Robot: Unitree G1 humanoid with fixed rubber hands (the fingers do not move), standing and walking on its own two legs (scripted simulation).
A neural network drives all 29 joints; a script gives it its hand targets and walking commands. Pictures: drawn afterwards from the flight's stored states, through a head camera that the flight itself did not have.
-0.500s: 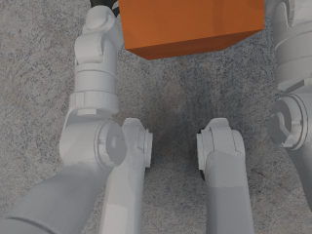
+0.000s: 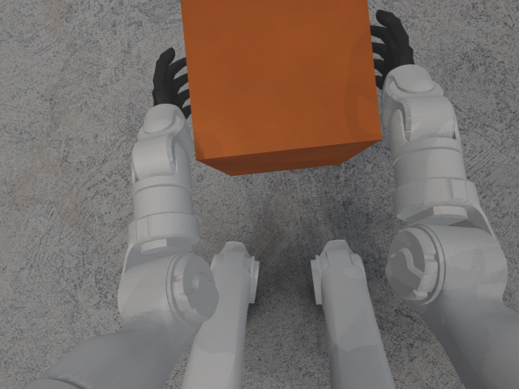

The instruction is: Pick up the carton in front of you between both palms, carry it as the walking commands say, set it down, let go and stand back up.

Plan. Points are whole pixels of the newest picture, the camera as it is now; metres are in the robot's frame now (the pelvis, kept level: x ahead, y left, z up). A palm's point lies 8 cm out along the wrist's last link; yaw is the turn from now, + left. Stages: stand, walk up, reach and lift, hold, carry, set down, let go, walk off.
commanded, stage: reach and lift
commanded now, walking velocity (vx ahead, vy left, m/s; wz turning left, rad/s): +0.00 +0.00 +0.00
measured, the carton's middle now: (279, 98) +0.52 -0.01 -0.13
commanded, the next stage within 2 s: none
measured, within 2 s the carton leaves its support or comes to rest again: neither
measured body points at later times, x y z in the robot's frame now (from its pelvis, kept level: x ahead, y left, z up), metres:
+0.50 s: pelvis +0.04 +0.01 +0.13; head +0.21 -0.01 +0.55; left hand +0.46 +0.15 +0.08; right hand +0.46 -0.15 +0.08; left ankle +0.10 +0.15 -0.49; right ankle +0.10 -0.12 -0.49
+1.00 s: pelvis +0.09 +0.01 +0.23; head +0.10 +0.01 +0.68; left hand +0.41 +0.16 +0.22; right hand +0.40 -0.15 +0.22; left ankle +0.10 +0.15 -0.49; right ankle +0.10 -0.12 -0.49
